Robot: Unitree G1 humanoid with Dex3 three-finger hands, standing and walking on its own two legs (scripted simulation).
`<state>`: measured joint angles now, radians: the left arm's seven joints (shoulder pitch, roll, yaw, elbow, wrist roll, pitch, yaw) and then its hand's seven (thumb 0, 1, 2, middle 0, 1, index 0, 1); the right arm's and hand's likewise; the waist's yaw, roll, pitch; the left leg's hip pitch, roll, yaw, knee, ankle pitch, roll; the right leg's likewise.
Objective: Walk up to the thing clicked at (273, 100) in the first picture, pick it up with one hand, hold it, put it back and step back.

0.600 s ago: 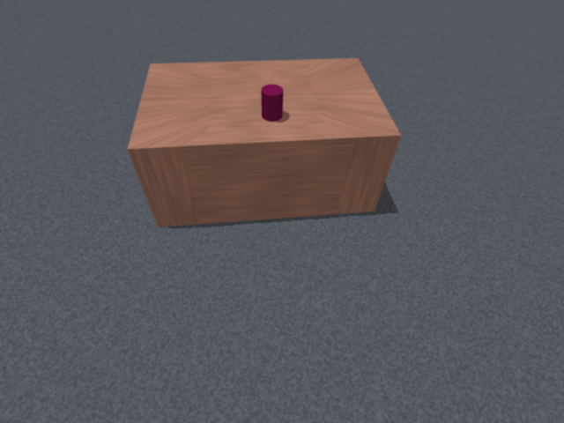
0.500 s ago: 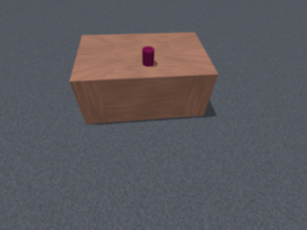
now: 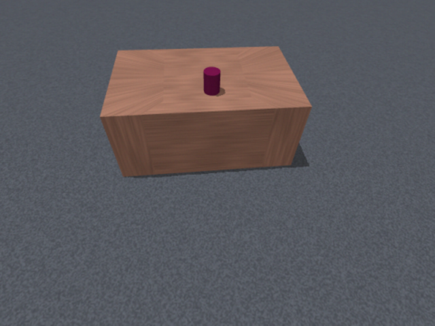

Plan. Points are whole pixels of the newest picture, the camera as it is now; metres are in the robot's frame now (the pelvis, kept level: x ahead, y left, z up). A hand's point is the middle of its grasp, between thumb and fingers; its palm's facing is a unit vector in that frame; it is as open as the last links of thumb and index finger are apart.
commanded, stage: stand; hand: right
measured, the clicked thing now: (211, 81) +1.26 +0.00 -0.28
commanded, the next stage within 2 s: walk up in 0.52 s
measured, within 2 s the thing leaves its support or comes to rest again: neither
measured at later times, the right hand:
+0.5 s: hand out of the picture +0.07 -0.25 -0.16, palm faces -0.02 +0.94 -0.34, open 7.4 cm
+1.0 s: hand (301, 314) +0.18 -0.18 -0.14, palm faces -0.02 +0.91 -0.41, open 7.4 cm
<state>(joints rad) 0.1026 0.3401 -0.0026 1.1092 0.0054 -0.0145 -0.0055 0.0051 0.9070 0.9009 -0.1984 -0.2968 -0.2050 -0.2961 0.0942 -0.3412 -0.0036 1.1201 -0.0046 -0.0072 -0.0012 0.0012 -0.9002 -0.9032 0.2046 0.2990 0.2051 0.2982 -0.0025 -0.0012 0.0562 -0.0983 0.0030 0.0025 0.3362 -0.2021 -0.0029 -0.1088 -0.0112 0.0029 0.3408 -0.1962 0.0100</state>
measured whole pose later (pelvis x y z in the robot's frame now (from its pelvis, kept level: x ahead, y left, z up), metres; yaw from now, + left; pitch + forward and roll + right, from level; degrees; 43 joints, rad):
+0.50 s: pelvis +0.00 +0.00 +0.00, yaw +0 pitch -2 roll +0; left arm 0.11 0.34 0.00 1.11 0.01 -0.01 -0.01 0.01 0.91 0.90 -0.20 -0.30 -0.21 -0.30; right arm 0.11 -0.34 0.00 1.12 -0.01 -0.01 0.00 0.00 -0.90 -0.90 0.20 0.30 0.21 0.30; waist 0.00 0.00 0.06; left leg -0.10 0.00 0.00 0.33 -0.19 0.00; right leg -0.11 -0.01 0.00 0.33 -0.19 0.01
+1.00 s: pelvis +0.11 +0.11 -0.02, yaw +4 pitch -3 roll -1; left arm 0.26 0.46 0.06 1.01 0.01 -0.03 -0.04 0.01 0.91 0.90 -0.20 -0.30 -0.20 -0.30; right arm 0.26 -0.39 -0.10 0.95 -0.02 -0.05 0.07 0.00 -0.90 -0.90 0.20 0.30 0.20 0.30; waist -0.03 -0.05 0.06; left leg -0.30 0.02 0.05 0.63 -0.28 0.04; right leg -0.34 -0.01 0.06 1.12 -0.46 -0.06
